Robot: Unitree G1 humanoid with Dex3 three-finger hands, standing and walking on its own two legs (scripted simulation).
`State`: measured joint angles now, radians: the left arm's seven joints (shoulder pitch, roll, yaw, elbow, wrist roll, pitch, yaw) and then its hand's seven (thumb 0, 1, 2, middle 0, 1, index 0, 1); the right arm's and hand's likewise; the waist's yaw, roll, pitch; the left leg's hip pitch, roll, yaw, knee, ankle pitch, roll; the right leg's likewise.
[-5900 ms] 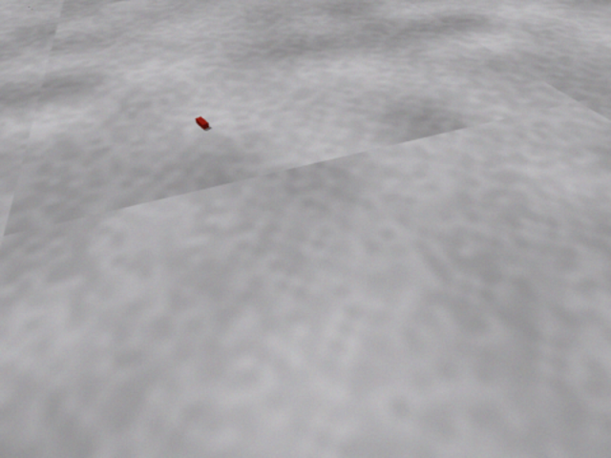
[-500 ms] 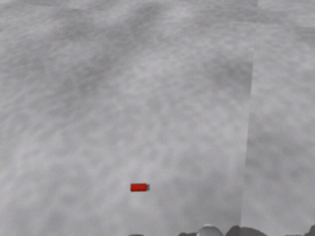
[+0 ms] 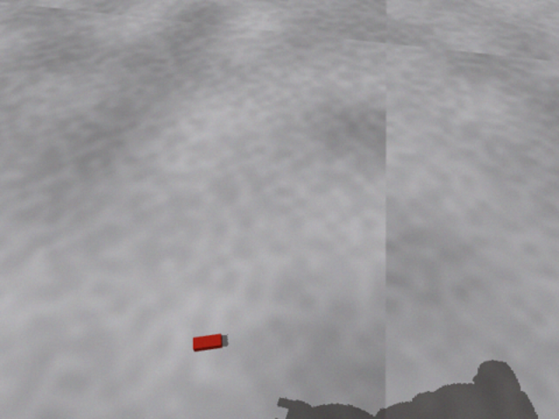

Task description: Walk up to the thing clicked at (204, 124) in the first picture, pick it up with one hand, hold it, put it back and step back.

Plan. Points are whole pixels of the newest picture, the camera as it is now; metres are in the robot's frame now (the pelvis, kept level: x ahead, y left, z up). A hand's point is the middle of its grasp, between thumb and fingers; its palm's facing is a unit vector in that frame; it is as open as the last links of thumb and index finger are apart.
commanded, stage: walk up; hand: left
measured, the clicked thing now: (207, 342) +0.47 +0.24 -0.73
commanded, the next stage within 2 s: stand in 1.22 s
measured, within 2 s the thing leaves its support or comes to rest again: neither
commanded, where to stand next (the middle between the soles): +0.11 -0.04 m, yaw +3 degrees
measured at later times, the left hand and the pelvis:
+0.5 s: hand out of the picture +0.12 +0.23 -0.13, palm faces +0.01 -0.94 -0.34, open 7.4 cm; pelvis +0.01 -0.02 +0.02, yaw +1 degrees
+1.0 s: hand out of the picture +0.11 +0.24 -0.13, palm faces +0.02 -0.95 -0.31, open 7.4 cm; pelvis +0.02 -0.01 +0.03, yaw +1 degrees
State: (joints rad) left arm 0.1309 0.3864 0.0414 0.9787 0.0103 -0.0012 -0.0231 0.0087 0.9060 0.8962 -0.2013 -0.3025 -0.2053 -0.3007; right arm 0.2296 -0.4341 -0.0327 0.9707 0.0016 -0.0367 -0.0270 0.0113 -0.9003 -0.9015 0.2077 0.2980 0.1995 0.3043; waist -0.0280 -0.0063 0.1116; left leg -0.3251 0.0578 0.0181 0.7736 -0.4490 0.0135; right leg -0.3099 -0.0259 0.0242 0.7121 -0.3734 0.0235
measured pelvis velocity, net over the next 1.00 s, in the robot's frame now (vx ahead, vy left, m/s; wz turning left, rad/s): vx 0.02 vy -0.01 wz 0.01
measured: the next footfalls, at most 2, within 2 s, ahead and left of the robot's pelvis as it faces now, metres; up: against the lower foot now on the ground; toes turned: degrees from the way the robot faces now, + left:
none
